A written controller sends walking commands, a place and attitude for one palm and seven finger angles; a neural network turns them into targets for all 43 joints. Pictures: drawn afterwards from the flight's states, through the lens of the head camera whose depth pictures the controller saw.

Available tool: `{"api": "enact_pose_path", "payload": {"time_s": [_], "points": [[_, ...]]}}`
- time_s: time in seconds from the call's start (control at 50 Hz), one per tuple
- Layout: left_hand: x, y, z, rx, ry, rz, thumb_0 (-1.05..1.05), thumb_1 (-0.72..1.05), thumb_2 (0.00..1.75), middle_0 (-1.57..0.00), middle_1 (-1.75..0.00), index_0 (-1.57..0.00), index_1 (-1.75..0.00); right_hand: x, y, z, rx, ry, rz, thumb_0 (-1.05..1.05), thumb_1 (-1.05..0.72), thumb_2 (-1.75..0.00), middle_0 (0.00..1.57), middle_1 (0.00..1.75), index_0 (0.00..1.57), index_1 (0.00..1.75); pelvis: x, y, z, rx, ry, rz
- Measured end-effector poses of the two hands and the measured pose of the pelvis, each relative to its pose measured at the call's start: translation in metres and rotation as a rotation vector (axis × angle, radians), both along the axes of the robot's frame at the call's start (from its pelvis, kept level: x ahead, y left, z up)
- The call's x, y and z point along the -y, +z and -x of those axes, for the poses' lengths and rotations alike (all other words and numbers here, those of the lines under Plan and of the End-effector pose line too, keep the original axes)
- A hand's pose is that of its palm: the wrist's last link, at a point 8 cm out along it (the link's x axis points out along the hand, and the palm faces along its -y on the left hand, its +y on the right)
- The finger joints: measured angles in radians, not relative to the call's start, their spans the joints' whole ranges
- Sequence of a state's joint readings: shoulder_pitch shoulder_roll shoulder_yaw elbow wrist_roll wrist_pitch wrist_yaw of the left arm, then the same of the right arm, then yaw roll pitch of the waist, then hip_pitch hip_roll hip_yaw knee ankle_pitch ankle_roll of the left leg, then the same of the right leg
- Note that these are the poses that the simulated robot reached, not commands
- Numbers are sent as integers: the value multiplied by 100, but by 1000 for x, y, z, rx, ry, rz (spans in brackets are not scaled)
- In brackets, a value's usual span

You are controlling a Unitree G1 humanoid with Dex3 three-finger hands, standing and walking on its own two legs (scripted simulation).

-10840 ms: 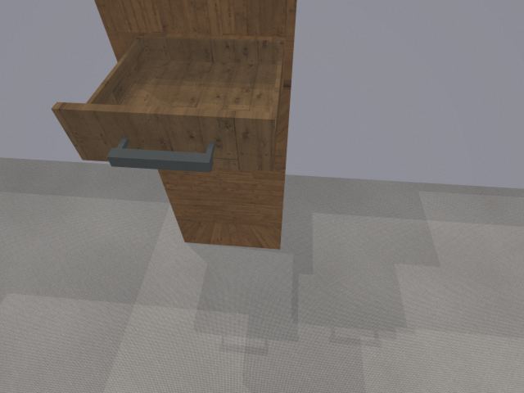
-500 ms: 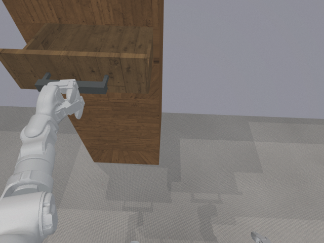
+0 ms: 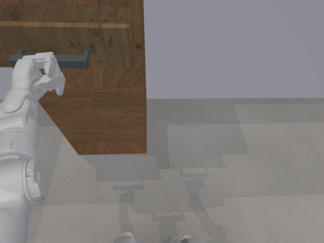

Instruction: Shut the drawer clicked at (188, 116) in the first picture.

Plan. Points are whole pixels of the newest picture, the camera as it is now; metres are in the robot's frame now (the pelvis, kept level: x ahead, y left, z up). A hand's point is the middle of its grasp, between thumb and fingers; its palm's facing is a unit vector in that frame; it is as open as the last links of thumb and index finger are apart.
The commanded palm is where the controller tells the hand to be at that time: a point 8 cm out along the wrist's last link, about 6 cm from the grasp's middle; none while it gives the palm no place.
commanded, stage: push the drawer shut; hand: left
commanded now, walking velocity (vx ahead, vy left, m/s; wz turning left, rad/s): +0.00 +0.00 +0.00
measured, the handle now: (53, 56) +0.55 +0.26 +0.13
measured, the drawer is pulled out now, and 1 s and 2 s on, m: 0.09 0.00 0.00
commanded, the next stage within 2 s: pull the fist back off the drawer in 1.10 s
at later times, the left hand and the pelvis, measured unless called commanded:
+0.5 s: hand (63, 61) +0.53 +0.23 +0.13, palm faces +0.00 -1.00 +0.00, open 3.1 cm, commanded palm +0.53 +0.27 +0.13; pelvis +0.01 +0.01 -0.01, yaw -1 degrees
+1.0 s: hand (62, 51) +0.57 +0.24 +0.13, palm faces +0.00 -1.00 +0.00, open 3.0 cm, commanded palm +0.59 +0.26 +0.13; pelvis +0.01 +0.02 -0.01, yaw -1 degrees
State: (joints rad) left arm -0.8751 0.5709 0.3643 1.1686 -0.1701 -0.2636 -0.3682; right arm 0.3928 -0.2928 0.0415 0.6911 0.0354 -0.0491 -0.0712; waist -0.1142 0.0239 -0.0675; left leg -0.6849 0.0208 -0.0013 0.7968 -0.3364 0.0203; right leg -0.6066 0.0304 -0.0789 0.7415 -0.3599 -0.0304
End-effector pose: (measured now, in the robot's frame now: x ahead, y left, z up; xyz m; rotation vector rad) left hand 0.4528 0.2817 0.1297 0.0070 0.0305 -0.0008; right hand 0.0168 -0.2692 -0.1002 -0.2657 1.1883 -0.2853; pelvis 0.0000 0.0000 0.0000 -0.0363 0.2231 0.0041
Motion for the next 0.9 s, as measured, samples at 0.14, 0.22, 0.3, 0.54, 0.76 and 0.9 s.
{"api": "enact_pose_path", "payload": {"time_s": [0.14, 0.22, 0.3, 0.54, 0.76, 0.9], "points": [[2, 1, -15, -1, 3, 2, 0, 84, 96, -140, -160, -140, -160, -4, 0, 12, -43, -25, -3, 1, -90, -90, 21, 30, 20, 30, -3, -1, -4, -17, -6, 4], [1, 1, -23, -11, 1, 3, 0, 83, 96, -140, -160, -140, -160, -7, 0, 16, -58, -35, -1, 1, -90, -90, 21, 30, 20, 30, -4, -1, -5, -28, -8, 7], [0, 1, -32, -16, 2, 2, 0, 82, 95, -140, -160, -140, -160, -9, 0, 20, -74, -39, 2, 1, -90, -90, 21, 30, 20, 30, -6, -3, -5, -41, -8, 10], [-1, 2, -60, -28, 2, 5, -1, 81, 95, -140, -160, -140, -160, -14, 3, 38, -145, -61, 16, 1, -90, -90, 21, 30, 20, 30, -10, -6, -8, -84, -11, 20], [-3, 2, -87, -35, 2, 9, 0, 79, 94, -140, -160, -140, -160, -21, 9, 64, -236, -97, 28, 1, -90, -90, 21, 30, 20, 30, -14, -9, -11, -126, -17, 30], [-9, 2, -93, -43, -3, 6, -1, 72, 94, -140, -160, -140, -160, -28, 10, 78, -292, -103, 19, 1, -90, -90, 21, 30, 20, 30, -16, -11, -13, -140, -14, 37]]}}
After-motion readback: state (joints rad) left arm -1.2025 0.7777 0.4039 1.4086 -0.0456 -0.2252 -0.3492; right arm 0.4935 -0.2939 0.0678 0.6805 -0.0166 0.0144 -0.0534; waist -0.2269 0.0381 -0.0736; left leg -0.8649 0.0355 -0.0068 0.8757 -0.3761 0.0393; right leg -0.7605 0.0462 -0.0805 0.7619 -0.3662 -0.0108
